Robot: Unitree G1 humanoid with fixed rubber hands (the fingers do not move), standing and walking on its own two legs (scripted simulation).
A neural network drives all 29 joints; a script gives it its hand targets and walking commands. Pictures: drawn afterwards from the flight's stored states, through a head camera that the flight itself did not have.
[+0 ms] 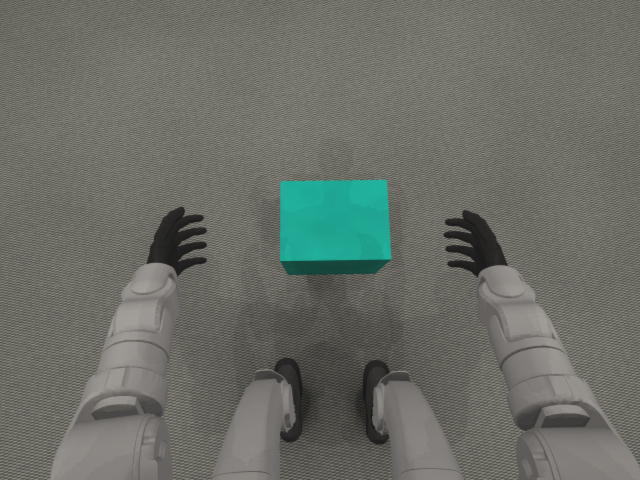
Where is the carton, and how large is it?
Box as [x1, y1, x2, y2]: [280, 180, 390, 274]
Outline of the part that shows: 386,180 280,181 280,261 287,273 374,273 390,259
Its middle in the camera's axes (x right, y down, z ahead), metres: +0.04 -0.03 +0.99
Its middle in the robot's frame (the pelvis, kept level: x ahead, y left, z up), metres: +0.52 -0.02 -0.58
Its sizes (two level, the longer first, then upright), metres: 0.248 0.188 0.246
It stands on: the floor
